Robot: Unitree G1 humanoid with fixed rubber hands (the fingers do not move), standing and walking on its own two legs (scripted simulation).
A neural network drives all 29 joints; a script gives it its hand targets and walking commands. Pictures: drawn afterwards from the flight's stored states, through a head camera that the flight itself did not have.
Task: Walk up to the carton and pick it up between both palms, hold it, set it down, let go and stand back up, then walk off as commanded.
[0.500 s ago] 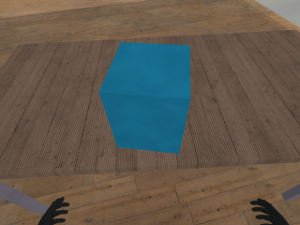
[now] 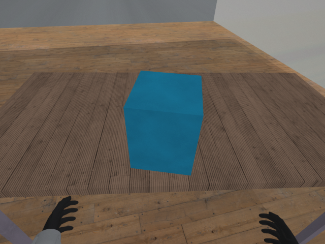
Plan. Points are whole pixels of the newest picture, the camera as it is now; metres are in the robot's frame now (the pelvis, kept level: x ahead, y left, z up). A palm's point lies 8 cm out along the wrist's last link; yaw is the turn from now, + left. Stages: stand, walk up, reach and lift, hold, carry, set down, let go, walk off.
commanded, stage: reach and lift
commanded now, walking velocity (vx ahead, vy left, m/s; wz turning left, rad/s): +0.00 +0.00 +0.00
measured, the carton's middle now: (165, 122) +0.49 +0.00 +0.05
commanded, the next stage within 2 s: none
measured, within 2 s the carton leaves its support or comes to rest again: neither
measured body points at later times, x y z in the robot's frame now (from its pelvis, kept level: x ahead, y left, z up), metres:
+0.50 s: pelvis -0.01 -0.02 +0.00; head -0.07 -0.03 +0.45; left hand +0.21 +0.25 +0.03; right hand +0.20 -0.25 +0.03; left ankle +0.03 +0.12 -0.74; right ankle +0.04 -0.14 -0.74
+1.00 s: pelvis +0.05 +0.00 +0.01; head +0.04 +0.01 +0.45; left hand +0.30 +0.23 +0.08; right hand +0.26 -0.21 +0.07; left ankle +0.03 +0.12 -0.74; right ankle +0.04 -0.14 -0.74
